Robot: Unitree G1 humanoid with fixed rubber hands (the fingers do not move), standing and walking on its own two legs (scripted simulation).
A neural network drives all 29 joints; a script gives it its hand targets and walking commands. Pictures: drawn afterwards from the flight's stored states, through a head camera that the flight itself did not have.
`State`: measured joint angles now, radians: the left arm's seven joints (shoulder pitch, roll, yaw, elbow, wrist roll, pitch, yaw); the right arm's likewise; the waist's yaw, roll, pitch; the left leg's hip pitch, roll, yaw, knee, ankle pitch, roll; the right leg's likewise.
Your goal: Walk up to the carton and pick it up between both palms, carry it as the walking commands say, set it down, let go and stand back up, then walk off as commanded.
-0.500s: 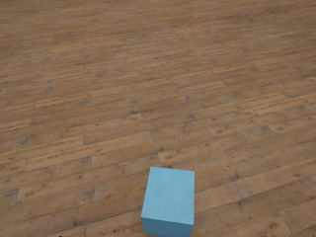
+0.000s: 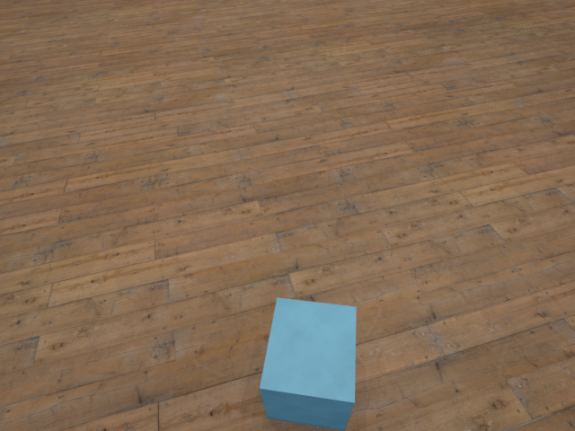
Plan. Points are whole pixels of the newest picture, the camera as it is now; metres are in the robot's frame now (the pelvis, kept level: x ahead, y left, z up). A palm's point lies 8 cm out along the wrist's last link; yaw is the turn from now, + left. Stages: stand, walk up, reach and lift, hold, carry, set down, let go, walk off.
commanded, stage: stand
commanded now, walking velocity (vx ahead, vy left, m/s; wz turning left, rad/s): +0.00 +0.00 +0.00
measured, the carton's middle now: (310, 364) +0.47 -0.03 -0.64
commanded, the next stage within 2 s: walk off in 0.24 s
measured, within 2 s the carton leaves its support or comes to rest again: neither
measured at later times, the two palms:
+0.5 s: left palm out of the picture +0.09 +0.31 -0.10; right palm out of the picture +0.08 -0.30 -0.12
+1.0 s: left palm out of the picture +0.05 +0.30 -0.13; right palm out of the picture -0.11 -0.21 -0.15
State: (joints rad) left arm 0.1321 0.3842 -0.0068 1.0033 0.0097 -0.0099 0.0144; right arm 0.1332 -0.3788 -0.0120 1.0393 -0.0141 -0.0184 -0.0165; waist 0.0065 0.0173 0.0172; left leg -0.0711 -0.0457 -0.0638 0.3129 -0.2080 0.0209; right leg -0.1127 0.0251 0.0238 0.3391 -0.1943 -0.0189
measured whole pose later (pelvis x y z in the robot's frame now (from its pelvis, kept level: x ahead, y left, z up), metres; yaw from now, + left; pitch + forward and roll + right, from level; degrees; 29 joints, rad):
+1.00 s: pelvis -0.09 +0.06 -0.02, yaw -17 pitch -1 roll +0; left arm 0.17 0.28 0.03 0.95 0.01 0.07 0.02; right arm 0.17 -0.26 -0.04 0.97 -0.03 0.09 -0.05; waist 0.01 0.01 0.07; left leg -0.27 0.01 0.14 0.53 -0.25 0.06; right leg -0.23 -0.05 -0.02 0.68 -0.46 0.05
